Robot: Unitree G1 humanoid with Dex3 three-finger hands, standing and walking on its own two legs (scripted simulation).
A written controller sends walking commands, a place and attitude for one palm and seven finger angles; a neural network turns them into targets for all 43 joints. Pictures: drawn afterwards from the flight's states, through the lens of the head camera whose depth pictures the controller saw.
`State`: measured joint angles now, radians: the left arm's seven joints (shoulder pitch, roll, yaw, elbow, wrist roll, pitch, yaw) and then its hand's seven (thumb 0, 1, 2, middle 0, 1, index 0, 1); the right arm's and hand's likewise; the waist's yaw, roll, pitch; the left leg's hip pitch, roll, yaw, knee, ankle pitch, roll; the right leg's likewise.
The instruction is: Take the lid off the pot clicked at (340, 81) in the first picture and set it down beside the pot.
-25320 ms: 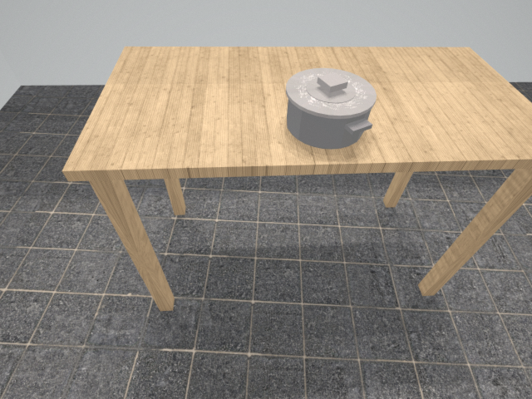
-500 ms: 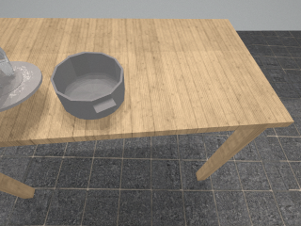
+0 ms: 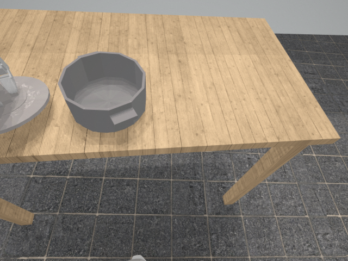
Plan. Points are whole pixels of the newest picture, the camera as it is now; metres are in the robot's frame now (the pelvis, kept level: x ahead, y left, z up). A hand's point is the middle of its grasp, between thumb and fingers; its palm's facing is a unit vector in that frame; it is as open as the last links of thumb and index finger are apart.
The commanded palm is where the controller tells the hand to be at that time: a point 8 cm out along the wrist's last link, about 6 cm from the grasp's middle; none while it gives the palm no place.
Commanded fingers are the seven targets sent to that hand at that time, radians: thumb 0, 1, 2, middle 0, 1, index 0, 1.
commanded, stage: lower the lid onto the table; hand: left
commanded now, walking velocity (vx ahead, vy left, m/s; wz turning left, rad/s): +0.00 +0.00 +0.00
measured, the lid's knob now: out of the picture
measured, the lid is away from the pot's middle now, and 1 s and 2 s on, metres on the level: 0.23 0.24 0.24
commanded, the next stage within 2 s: open the fingers wide in 0.22 s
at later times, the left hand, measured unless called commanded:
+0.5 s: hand out of the picture +0.45 +0.36 +0.09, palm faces -0.42 -0.15 -0.89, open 7.1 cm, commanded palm +0.48 +0.36 +0.16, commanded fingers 0.00 0.45 0.88 -0.67 -1.03 -0.73 -1.04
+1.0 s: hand out of the picture +0.44 +0.36 +0.10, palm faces -0.41 -0.12 -0.90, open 8.5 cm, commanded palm +0.47 +0.35 +0.16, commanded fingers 0.00 0.04 0.75 -0.43 -0.84 -0.44 -0.85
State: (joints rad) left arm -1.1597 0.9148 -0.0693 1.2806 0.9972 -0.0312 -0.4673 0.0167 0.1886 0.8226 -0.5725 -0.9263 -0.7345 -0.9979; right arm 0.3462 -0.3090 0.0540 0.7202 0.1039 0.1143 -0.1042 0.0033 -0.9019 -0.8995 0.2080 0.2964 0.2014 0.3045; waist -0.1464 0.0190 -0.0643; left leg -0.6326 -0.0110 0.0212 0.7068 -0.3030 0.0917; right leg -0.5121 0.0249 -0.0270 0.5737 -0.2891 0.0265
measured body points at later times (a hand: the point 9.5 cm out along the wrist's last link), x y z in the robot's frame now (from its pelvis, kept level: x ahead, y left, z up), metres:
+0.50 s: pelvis +0.00 +0.01 -0.01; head +0.09 +0.04 +0.43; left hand +0.47 +0.37 +0.14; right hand +0.00 -0.27 -0.12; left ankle +0.02 +0.05 -0.72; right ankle -0.01 -0.15 -0.72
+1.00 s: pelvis -0.01 +0.00 -0.01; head +0.08 +0.04 +0.43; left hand +0.46 +0.36 +0.15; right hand +0.03 -0.28 -0.12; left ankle +0.02 +0.05 -0.72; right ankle -0.01 -0.15 -0.72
